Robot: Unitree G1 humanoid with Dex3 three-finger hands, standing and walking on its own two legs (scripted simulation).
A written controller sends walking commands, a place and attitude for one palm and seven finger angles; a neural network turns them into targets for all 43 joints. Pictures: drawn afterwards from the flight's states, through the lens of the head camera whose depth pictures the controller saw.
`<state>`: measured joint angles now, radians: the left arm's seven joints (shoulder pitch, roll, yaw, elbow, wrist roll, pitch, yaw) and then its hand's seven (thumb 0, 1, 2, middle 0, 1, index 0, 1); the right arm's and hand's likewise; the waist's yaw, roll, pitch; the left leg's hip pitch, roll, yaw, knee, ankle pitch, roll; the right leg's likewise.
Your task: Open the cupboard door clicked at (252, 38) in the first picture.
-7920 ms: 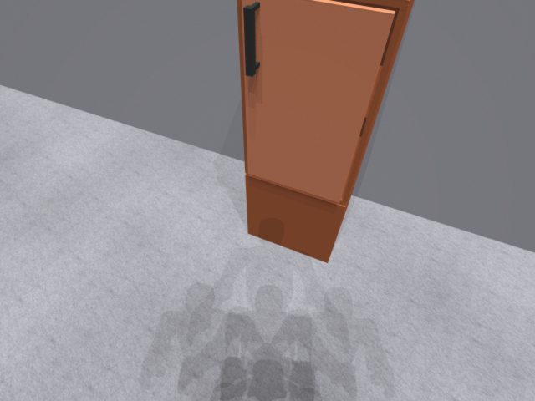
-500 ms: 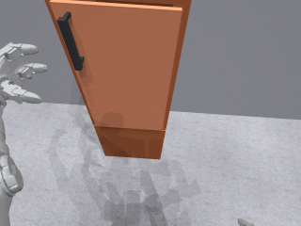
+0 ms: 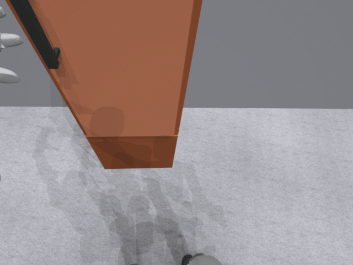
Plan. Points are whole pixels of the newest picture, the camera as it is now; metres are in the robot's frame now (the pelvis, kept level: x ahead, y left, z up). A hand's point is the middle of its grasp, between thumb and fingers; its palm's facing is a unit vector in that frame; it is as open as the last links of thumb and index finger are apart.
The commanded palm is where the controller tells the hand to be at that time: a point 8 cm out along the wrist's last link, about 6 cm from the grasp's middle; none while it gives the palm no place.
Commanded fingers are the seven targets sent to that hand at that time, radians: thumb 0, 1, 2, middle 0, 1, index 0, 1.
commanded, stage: move the hooked fingers beside the handle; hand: left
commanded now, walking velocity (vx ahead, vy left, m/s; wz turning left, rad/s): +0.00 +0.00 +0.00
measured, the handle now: (40, 28) +0.57 +0.23 +0.17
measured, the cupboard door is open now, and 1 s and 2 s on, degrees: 0 0 0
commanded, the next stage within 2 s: slide the fingers in behind the handle in 1.02 s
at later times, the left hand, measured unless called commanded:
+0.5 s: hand out of the picture +0.53 +0.30 +0.16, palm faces -0.02 -1.00 +0.01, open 14.0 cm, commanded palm +0.52 +0.34 +0.17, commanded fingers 0.00 -0.50 0.30 -0.30 -1.20 -0.30 -1.20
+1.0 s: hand out of the picture +0.52 +0.29 +0.17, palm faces -0.01 -1.00 +0.02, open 14.0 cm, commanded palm +0.51 +0.34 +0.16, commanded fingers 0.00 -0.50 0.30 -0.30 -1.20 -0.30 -1.20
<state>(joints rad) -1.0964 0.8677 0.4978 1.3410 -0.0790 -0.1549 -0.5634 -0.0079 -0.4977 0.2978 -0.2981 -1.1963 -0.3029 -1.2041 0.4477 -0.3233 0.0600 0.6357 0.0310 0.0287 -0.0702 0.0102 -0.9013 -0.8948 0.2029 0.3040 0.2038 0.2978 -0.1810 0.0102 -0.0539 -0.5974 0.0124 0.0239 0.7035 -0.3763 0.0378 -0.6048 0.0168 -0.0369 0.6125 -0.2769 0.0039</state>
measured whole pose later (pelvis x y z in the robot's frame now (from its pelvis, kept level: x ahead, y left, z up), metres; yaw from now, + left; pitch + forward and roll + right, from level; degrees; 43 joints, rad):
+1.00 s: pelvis +0.01 +0.00 +0.00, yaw +1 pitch +18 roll -3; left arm -1.13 0.88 0.49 1.35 -0.08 -0.14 -0.57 -0.01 -0.50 0.30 -0.30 -1.20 -0.30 -1.20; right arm 0.41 -0.31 0.07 0.60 0.03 0.09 -0.05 0.01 -0.90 -0.89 0.20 0.30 0.20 0.30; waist -0.18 0.02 -0.07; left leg -0.65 0.03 0.00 0.75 -0.41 0.03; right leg -0.64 0.03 -0.06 0.64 -0.30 0.00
